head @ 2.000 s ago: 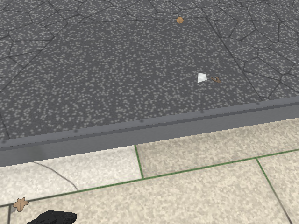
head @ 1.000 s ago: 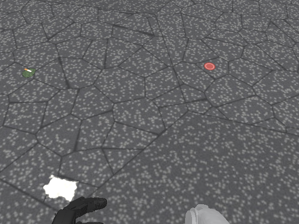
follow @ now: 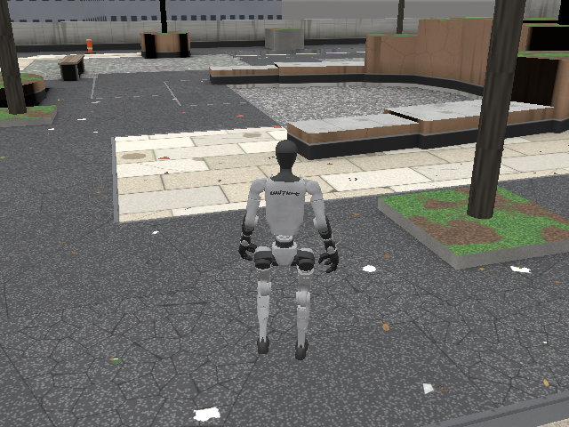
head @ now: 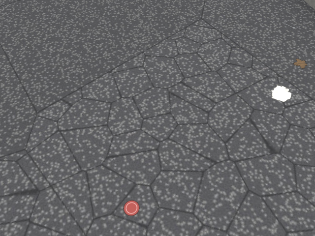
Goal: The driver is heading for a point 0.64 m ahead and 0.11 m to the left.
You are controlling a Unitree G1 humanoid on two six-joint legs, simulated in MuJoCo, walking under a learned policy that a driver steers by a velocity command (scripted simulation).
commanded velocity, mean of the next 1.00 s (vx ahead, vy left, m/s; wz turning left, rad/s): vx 0.39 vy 0.00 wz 0.12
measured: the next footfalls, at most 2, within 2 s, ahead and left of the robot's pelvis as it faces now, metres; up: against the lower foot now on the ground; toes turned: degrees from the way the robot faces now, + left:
left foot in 0.18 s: +0.11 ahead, +0.14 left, +0.00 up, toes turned +13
right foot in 0.70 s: +0.14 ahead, -0.03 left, +0.00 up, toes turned +20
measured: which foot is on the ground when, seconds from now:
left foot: up 0.00-0.16, down 0.18-0.68, up 0.70-1.00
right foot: down 0.00-0.18, up 0.20-0.68, down 0.70-1.00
